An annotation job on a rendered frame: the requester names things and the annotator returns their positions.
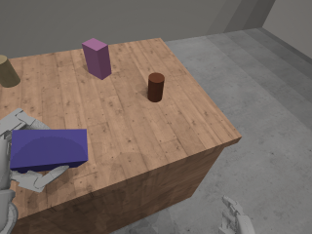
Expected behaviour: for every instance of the table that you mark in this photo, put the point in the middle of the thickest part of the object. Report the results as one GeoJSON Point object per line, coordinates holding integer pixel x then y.
{"type": "Point", "coordinates": [143, 156]}

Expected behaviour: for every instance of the sponge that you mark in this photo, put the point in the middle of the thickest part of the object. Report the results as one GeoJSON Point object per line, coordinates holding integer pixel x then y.
{"type": "Point", "coordinates": [45, 150]}

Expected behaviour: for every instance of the left robot hand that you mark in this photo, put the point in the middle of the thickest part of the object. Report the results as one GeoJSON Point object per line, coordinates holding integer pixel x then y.
{"type": "Point", "coordinates": [19, 120]}

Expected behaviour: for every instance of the right robot hand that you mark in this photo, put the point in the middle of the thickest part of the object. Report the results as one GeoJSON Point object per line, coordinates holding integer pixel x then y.
{"type": "Point", "coordinates": [241, 224]}

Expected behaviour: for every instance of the robot left forearm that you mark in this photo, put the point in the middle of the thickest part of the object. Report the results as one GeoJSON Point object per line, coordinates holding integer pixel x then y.
{"type": "Point", "coordinates": [9, 213]}

